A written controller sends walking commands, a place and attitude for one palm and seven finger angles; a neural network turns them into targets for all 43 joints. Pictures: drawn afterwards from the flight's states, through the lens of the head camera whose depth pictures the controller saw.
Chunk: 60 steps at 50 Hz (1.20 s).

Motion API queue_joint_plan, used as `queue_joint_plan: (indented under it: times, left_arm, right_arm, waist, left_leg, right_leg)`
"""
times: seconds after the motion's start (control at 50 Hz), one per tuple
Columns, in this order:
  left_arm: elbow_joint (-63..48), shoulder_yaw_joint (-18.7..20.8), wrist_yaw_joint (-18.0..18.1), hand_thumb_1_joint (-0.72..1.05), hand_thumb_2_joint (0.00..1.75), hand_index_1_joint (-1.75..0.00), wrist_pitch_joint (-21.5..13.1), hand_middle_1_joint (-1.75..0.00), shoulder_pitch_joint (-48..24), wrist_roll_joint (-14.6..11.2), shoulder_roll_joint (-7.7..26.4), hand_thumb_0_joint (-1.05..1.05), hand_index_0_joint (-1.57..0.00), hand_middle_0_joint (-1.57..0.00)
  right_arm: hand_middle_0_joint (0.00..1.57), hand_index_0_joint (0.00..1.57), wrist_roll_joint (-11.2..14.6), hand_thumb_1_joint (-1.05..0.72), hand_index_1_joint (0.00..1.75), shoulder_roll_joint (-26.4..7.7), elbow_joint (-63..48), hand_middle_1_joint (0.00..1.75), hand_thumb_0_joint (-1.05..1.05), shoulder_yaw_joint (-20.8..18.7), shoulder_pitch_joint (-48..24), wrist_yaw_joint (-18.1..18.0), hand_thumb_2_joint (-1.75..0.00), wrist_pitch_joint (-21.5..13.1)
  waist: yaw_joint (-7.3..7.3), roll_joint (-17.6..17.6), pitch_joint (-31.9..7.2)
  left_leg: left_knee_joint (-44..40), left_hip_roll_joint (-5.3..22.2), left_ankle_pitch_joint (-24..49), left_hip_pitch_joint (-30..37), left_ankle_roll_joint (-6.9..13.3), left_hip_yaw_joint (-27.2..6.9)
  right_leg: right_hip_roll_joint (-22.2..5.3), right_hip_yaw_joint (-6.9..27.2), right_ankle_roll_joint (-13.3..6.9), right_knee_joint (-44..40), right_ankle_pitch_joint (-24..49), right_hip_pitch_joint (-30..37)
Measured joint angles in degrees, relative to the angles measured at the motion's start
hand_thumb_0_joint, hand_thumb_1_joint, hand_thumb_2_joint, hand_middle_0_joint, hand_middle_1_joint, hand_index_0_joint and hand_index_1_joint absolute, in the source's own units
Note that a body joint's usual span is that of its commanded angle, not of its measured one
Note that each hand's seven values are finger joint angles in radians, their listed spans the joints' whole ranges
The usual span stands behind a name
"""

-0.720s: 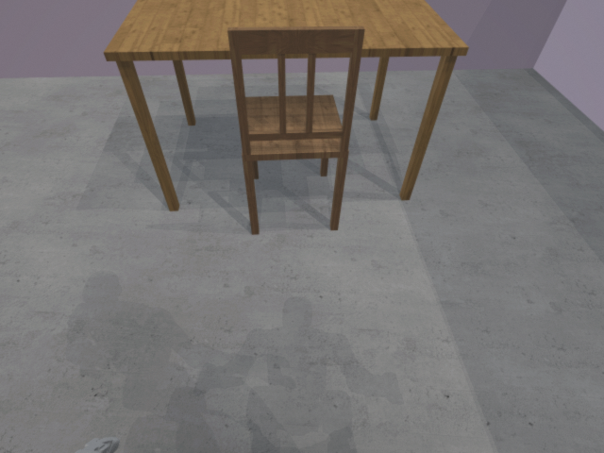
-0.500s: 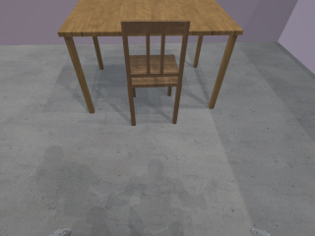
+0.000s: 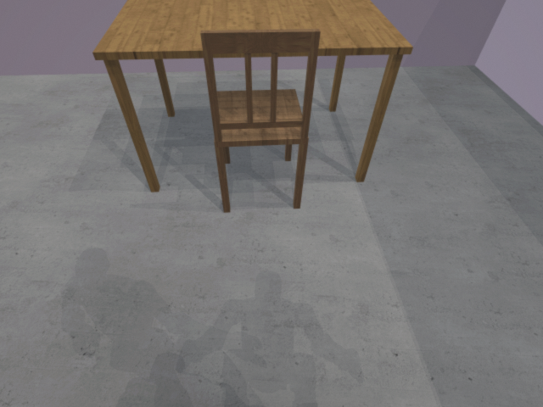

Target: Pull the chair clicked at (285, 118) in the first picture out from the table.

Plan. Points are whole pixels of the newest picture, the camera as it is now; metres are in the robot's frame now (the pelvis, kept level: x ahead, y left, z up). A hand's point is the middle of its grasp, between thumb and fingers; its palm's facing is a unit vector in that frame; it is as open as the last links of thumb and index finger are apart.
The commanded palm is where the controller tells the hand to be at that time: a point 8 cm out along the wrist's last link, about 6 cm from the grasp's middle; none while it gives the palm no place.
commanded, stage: stand and wait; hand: left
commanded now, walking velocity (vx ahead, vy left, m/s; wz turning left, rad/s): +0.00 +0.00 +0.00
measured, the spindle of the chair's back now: (249, 89) +1.15 +0.14 -0.12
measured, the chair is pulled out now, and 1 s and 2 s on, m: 0.00 0.00 0.00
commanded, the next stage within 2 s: look at it before walking up in 0.26 s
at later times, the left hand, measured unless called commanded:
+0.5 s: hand out of the picture +0.07 +0.24 -0.16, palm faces -0.04 -0.94 -0.33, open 7.4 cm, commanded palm none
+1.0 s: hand out of the picture +0.07 +0.24 -0.16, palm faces -0.03 -0.94 -0.33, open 7.4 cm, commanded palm none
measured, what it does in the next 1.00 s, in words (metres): stands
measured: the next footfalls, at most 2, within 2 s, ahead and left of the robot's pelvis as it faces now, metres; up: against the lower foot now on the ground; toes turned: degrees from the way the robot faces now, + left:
left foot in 1.70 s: +0.40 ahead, +0.07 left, +0.00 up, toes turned -8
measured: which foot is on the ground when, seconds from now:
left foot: down 0.00-1.00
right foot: down 0.00-1.00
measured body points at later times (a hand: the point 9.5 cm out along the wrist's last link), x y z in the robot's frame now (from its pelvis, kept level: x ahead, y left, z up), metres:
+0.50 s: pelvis -0.01 +0.00 +0.00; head +0.00 +0.00 +0.45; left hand +0.07 +0.29 -0.13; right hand +0.07 -0.30 -0.13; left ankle -0.01 +0.12 -0.74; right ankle +0.00 -0.13 -0.74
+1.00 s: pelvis +0.00 +0.00 +0.00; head +0.01 +0.00 +0.45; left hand +0.07 +0.29 -0.13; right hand +0.08 -0.30 -0.13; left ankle -0.01 +0.12 -0.74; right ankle +0.00 -0.13 -0.74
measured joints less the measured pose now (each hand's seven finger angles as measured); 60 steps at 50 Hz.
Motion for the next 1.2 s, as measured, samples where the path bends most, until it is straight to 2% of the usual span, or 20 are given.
queue_joint_plan:
  times: [0.98,1.06,1.16,1.2]
  left_arm:
    - [0.6,0.0,0.2,0.91,0.9,-0.3,-0.3,-0.3,-0.4,0.1,-0.6,0.0,-0.2,-0.2]
    - [-0.2,0.5,-0.2,0.91,0.9,-0.3,0.8,-0.3,2.2,0.5,-2.1,0.0,-0.2,-0.2]
    - [-1.7,1.4,-1.5,0.91,0.9,-0.3,1.5,-0.3,7.8,0.7,-4.5,0.0,-0.2,-0.2]
    - [-1.8,1.9,-1.8,0.91,0.9,-0.3,1.5,-0.3,9.6,0.7,-5.6,0.0,-0.2,-0.2]
  right_arm:
    - [0.2,0.2,-0.1,-0.9,0.3,0.6,0.6,0.3,0.01,0.2,-1.5,-0.1,-0.89,-0.3]
    - [0.2,0.2,-0.6,-0.9,0.3,2.0,-0.4,0.3,0.01,0.0,0.1,-0.1,-0.89,0.3]
    - [0.2,0.2,-0.8,-0.9,0.3,4.6,-2.4,0.3,0.01,-0.6,4.5,0.1,-0.89,-0.2]
    - [0.2,0.2,-0.7,-0.9,0.3,5.5,-2.7,0.3,0.01,-1.1,6.3,0.0,-0.89,-0.9]
  waist:
    - [0.36,0.0,-0.2]
    - [1.02,0.3,-1.6]
    - [1.16,-0.2,-2.4]
    - [1.23,-0.5,-2.0]
  left_leg:
    - [-2.4,0.6,1.1,0.8,-0.5,0.3]
    - [1.7,1.5,-2.2,-0.3,-0.6,1.7]
    - [7.1,2.4,-7.1,-1.5,-0.3,4.4]
    - [8.1,2.8,-8.9,-0.7,-0.4,6.0]
  right_leg:
    - [0.5,0.3,-0.3,-2.1,1.1,0.5]
    - [1.5,1.7,-0.6,0.9,-0.9,-0.8]
    - [2.6,4.1,-1.9,8.5,-7.3,-4.1]
    - [2.2,2.7,-2.1,14.1,-10.0,-6.4]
